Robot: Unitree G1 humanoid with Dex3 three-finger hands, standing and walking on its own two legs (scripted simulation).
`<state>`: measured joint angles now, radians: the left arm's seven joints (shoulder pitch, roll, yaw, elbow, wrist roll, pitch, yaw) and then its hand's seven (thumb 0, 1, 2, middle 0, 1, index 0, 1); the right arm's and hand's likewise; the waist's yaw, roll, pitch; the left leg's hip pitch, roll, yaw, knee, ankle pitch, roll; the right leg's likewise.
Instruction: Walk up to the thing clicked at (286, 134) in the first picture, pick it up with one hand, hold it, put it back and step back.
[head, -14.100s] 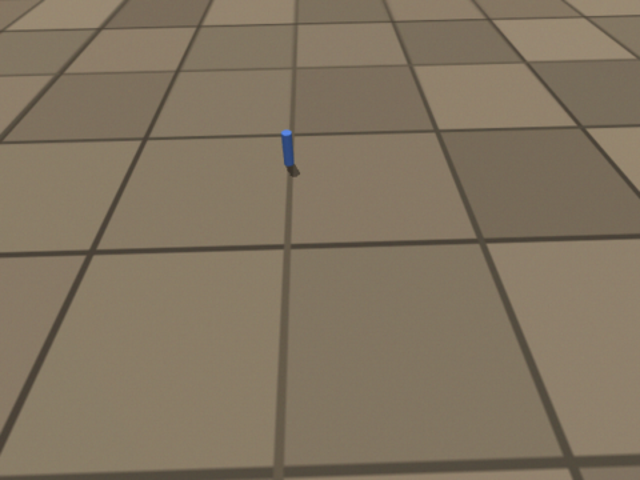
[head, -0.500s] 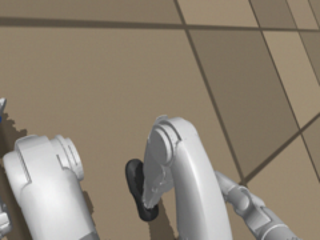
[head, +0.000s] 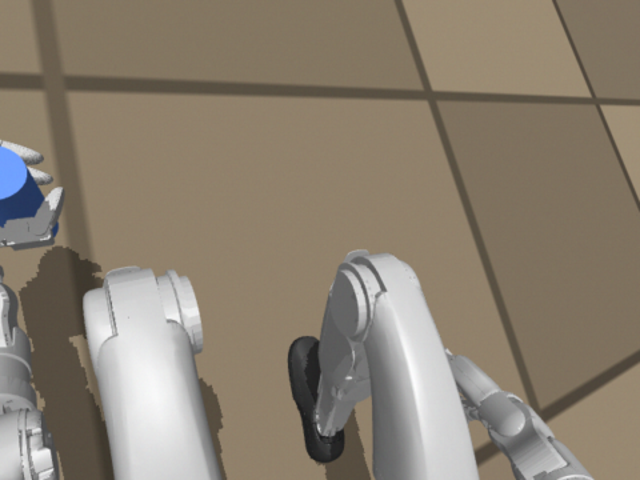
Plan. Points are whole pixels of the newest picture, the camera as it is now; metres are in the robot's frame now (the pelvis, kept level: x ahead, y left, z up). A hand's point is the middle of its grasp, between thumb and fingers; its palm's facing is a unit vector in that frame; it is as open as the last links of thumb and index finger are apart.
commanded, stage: settle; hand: left
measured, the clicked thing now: (16, 204) +0.40 +0.31 -0.12
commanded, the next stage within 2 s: lift in 1.24 s
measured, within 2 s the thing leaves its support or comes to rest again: neither
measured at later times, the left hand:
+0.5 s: hand out of the picture +0.40 +0.30 +0.00, palm faces +0.31 -0.95 -0.04, open 7.1 cm
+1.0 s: hand out of the picture +0.40 +0.29 +0.04, palm faces +0.31 -0.95 -0.02, open 7.1 cm
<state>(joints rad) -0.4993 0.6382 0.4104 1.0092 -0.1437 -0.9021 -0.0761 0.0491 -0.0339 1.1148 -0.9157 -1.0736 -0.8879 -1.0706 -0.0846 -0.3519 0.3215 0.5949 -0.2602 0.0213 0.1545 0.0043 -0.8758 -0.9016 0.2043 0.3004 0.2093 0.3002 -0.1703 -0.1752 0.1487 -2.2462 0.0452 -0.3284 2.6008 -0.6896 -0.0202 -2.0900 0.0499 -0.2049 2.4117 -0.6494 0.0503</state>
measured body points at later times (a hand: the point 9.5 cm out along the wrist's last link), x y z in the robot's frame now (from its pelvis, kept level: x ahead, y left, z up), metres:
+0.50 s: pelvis +0.01 -0.01 +0.04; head +0.20 +0.08 +0.43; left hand +0.37 +0.35 +0.00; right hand +0.21 -0.25 -0.08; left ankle +0.08 +0.13 -0.26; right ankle +0.13 -0.12 -0.26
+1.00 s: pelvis +0.02 -0.02 +0.07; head +0.21 +0.06 +0.47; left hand +0.38 +0.34 +0.05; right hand +0.22 -0.26 -0.05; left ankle +0.08 +0.13 -0.26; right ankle +0.13 -0.12 -0.26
